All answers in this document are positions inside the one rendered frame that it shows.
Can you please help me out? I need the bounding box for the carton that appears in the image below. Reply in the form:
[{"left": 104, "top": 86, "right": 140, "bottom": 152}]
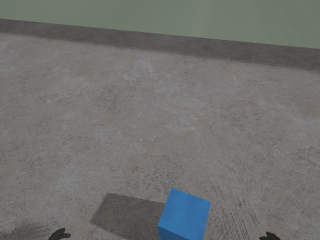
[{"left": 157, "top": 188, "right": 211, "bottom": 240}]

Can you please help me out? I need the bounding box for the robot left hand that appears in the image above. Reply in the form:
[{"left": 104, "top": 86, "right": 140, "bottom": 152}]
[{"left": 48, "top": 228, "right": 71, "bottom": 240}]

